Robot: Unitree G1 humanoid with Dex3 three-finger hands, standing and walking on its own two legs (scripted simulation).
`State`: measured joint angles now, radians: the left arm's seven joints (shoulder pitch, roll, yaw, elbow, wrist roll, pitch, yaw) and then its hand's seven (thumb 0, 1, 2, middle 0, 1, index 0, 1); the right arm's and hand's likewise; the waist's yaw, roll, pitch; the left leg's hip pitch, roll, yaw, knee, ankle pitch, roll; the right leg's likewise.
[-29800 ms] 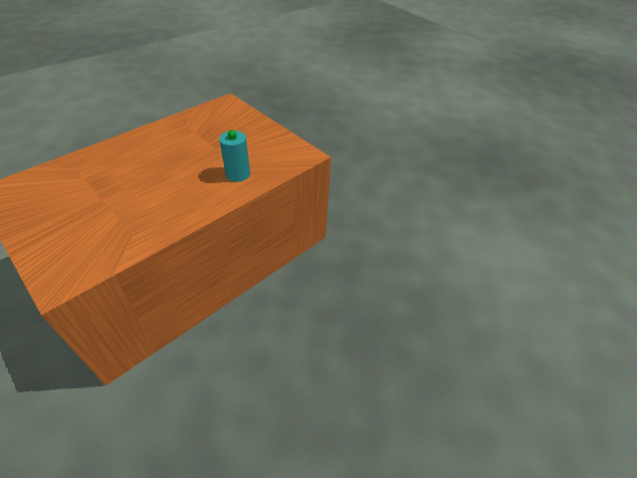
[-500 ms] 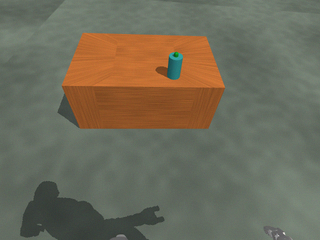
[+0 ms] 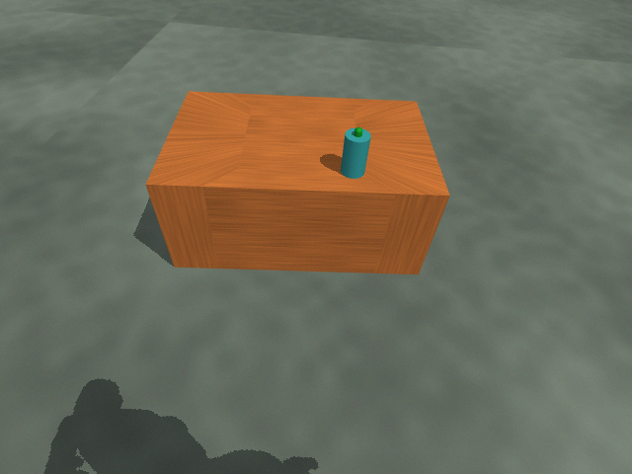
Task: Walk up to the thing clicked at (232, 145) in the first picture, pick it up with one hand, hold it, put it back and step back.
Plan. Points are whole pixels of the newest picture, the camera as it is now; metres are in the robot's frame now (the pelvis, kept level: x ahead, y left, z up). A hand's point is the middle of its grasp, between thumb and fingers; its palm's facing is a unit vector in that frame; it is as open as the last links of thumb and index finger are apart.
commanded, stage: step back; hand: right
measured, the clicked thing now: (355, 150) +1.14 -0.15 -0.26
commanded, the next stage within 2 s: stand in 0.60 s
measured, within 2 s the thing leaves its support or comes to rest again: neither
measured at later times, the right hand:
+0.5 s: hand out of the picture +0.15 -0.25 -0.15, palm faces -0.07 +0.93 -0.36, open 7.4 cm
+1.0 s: hand out of the picture +0.14 -0.24 -0.13, palm faces -0.04 +0.94 -0.33, open 7.4 cm
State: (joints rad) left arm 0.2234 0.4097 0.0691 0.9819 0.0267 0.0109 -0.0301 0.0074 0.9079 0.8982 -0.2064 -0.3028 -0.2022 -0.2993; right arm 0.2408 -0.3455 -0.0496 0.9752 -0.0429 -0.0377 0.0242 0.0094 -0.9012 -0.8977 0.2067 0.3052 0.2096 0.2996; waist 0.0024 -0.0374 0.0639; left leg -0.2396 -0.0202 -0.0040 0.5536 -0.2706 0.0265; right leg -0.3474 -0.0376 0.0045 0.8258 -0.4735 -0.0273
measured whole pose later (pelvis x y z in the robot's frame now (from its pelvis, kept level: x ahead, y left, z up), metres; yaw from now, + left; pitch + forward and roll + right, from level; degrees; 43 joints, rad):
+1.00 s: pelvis +0.04 +0.01 +0.02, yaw +1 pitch -3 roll +0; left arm 0.09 0.35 0.00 1.15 0.01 -0.02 -0.01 0.00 0.91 0.90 -0.21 -0.30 -0.20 -0.30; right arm 0.05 -0.34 -0.01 1.14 -0.01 -0.02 0.02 0.01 -0.90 -0.90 0.20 0.30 0.21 0.30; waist 0.01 -0.01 0.07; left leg -0.12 0.00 0.03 0.32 -0.14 0.01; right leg -0.08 -0.05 -0.03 0.32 -0.18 0.03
